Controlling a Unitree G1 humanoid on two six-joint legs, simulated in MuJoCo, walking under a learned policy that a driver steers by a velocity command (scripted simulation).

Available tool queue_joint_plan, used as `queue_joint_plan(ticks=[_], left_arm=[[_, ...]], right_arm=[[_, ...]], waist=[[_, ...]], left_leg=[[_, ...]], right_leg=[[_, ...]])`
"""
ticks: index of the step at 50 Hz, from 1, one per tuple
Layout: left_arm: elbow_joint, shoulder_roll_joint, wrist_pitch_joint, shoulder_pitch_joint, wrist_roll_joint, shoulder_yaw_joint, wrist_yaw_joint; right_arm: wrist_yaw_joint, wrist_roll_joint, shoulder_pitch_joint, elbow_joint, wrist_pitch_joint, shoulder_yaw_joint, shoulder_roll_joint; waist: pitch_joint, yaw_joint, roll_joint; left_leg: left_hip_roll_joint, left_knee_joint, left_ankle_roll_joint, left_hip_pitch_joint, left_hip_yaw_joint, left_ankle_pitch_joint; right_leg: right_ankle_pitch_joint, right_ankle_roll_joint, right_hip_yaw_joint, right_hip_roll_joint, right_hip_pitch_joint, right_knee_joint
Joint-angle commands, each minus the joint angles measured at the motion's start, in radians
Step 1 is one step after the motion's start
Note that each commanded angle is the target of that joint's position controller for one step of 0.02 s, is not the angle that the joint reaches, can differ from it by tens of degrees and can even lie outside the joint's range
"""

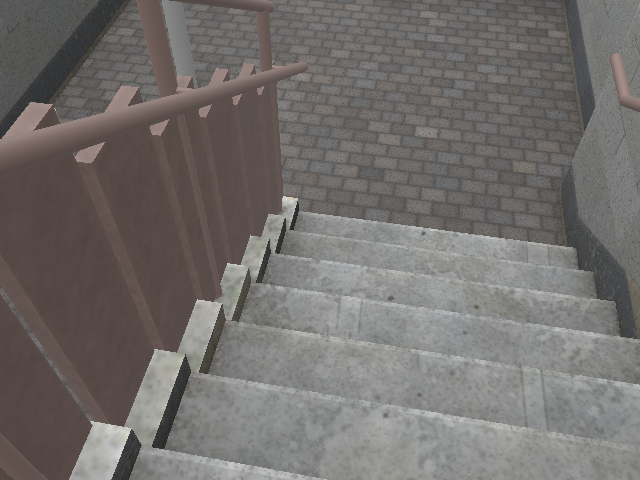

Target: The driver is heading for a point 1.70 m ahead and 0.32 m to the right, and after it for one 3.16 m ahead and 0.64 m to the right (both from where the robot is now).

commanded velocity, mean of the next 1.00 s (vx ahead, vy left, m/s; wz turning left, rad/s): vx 0.42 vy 0.00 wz -0.35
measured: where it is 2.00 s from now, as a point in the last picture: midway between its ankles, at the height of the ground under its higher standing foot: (422, 370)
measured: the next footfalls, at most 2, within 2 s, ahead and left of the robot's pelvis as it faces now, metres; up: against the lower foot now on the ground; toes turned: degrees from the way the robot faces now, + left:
left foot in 0.64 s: +0.40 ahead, +0.01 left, -0.17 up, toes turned -14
right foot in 1.18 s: +0.63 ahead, -0.32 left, -0.34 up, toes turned -23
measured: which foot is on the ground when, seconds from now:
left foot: down 0.00-0.00, up 0.02-0.62, down 0.64-1.00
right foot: down 0.00-0.64, up 0.66-1.00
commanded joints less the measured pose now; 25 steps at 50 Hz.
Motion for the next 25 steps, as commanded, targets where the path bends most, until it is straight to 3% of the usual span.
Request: queue_joint_plan(ticks=[1,2,3,4,5,6,7,8,11,12,14,15,17,18,19,20,21,22,23,24,25], left_arm=[[-0.055,0.277,-0.071,0.183,0.006,0.107,0.046],[-0.061,0.26,-0.097,0.218,0.012,0.092,0.054],[-0.022,0.162,-0.104,0.229,0.014,0.082,0.049],[-0.018,0.127,-0.094,0.221,-0.012,0.069,0.039],[-0.02,0.099,-0.083,0.205,-0.02,0.054,0.025],[-0.026,0.087,-0.076,0.168,-0.019,0.04,0.019],[-0.044,0.095,-0.069,0.122,-0.009,0.036,0.022],[-0.053,0.094,-0.069,0.104,0.004,0.033,0.028],[-0.022,0.13,-0.079,0.169,0.027,0.041,0.033],[0.0,0.132,-0.073,0.192,0.049,0.039,0.021],[0.028,0.088,-0.073,0.203,0.067,0.022,0.005],[0.029,0.078,-0.071,0.217,0.065,0.012,0.001],[0.065,0.091,-0.07,0.267,0.056,0.015,0.005],[0.145,0.036,-0.07,0.387,0.062,0.006,0.027],[0.188,0.014,-0.068,0.496,0.038,0.003,0.053],[0.228,0.0,-0.061,0.559,0.031,0.0,0.067],[0.248,0.001,-0.055,0.576,0.034,-0.003,0.07],[0.207,-0.02,-0.042,0.477,0.019,-0.012,0.069],[0.186,0.027,-0.023,0.388,0.05,-0.019,0.037],[0.153,0.049,-0.016,0.293,0.069,-0.017,0.019],[0.142,0.067,-0.024,0.263,0.047,-0.014,0.014]], right_arm=[[-0.01,-0.02,-0.077,-0.114,-0.034,0.04,0.039],[0.019,-0.008,-0.044,-0.114,-0.067,0.073,0.074],[0.02,0.017,-0.165,-0.1,-0.067,0.054,-0.01],[0.007,0.022,-0.178,-0.096,-0.065,0.039,-0.066],[-0.002,0.001,-0.121,-0.077,-0.063,0.035,-0.09],[-0.001,-0.001,-0.121,-0.069,-0.064,0.049,-0.073],[0.001,0.007,-0.096,-0.057,-0.058,0.061,-0.057],[0.005,0.018,-0.091,-0.052,-0.052,0.065,-0.055],[0.029,0.019,-0.116,-0.039,-0.024,0.078,-0.041],[0.037,0.007,-0.116,-0.036,-0.01,0.088,-0.015],[0.05,-0.014,-0.116,-0.035,0.006,0.11,0.016],[0.06,-0.022,-0.11,-0.045,0.006,0.112,0.019],[0.055,-0.01,-0.136,-0.06,0.001,0.115,0.013],[0.051,0.005,-0.165,-0.06,-0.009,0.121,0.018],[0.054,-0.008,-0.211,-0.062,-0.018,0.13,0.029],[0.06,-0.011,-0.278,-0.063,-0.019,0.135,0.04],[0.067,-0.012,-0.318,-0.066,-0.016,0.138,0.054],[0.085,-0.012,-0.33,-0.057,-0.018,0.149,0.061],[0.092,-0.014,-0.311,-0.079,-0.015,0.158,0.107],[0.11,-0.016,-0.273,-0.091,-0.003,0.154,0.099],[0.121,-0.023,-0.196,-0.069,-0.002,0.143,0.064]], waist=[[-0.167,0.068,-0.227],[-0.171,0.116,-0.192],[0.011,0.159,-0.108],[0.002,0.146,-0.109],[-0.029,0.104,-0.084],[0.005,0.072,-0.071],[-0.01,0.035,-0.058],[-0.03,0.034,-0.049],[-0.028,0.068,-0.053],[-0.037,0.071,-0.072],[-0.032,0.062,-0.07],[-0.052,0.063,-0.062],[-0.043,0.072,-0.069],[-0.005,0.126,-0.034],[0.01,0.193,-0.041],[0.048,0.24,-0.061],[0.055,0.25,-0.08],[0.042,0.252,0.027],[0.043,0.181,-0.044],[0.062,0.127,-0.056],[0.075,0.101,-0.03]], left_leg=[[-0.021,0.415,0.039,-0.391,-0.036,-0.314],[-0.118,0.471,0.045,-0.577,-0.317,-0.311],[-0.086,0.568,0.062,-0.733,-0.398,-0.22],[-0.078,0.703,0.054,-0.78,-0.388,-0.16],[-0.062,0.731,0.049,-0.739,-0.395,-0.098],[-0.047,0.744,0.038,-0.696,-0.386,-0.041],[-0.041,0.72,0.024,-0.645,-0.387,0.053],[-0.046,0.679,0.012,-0.627,-0.387,0.113],[-0.069,0.551,-0.021,-0.688,-0.373,0.213],[-0.064,0.543,-0.028,-0.685,-0.352,0.242],[-0.043,0.53,-0.014,-0.676,-0.369,0.359],[-0.06,0.575,-0.013,-0.616,-0.329,0.36],[-0.074,0.61,-0.018,-0.622,-0.306,0.278],[-0.036,0.519,-0.036,-0.877,-0.451,0.362],[-0.038,0.375,-0.042,-1.08,-0.449,0.433],[-0.034,0.288,-0.04,-1.179,-0.44,0.49],[-0.039,0.251,-0.03,-1.175,-0.421,0.532],[-0.055,0.023,0.012,-0.815,-0.351,0.872],[-0.095,0.139,0.045,-0.371,-0.281,1.006],[-0.107,0.257,0.055,-0.142,-0.267,0.989],[-0.103,0.276,0.042,-0.106,-0.27,0.9]], right_leg=[[0.45,-0.273,0.43,-0.235,0.474,-0.126],[0.119,-0.374,0.751,-0.335,0.522,-0.293],[-0.086,-0.286,0.643,-0.28,0.467,-0.301],[-0.116,-0.254,0.572,-0.248,0.451,-0.28],[-0.033,-0.236,0.505,-0.229,0.382,-0.265],[0.082,-0.214,0.454,-0.21,0.268,-0.255],[0.152,-0.194,0.41,-0.183,0.191,-0.272],[0.178,-0.199,0.389,-0.159,0.171,-0.28],[0.235,-0.219,0.394,-0.14,0.175,-0.255],[0.277,-0.227,0.379,-0.131,0.159,-0.236],[0.315,-0.227,0.39,-0.124,0.106,-0.174],[0.377,-0.218,0.356,-0.094,0.057,-0.124],[0.464,-0.217,0.404,-0.09,0.059,-0.075],[0.354,-0.227,0.485,-0.121,0.293,-0.001],[0.217,-0.205,0.481,-0.117,0.514,0.048],[0.152,-0.202,0.517,-0.114,0.575,0.091],[0.158,-0.204,0.537,-0.1,0.536,0.12],[0.058,-0.173,0.375,0.026,0.192,0.149],[0.015,-0.184,0.345,0.057,-0.251,0.066],[-0.086,-0.184,0.342,0.082,-0.506,0.064],[-0.139,-0.194,0.375,0.089,-0.539,0.109]])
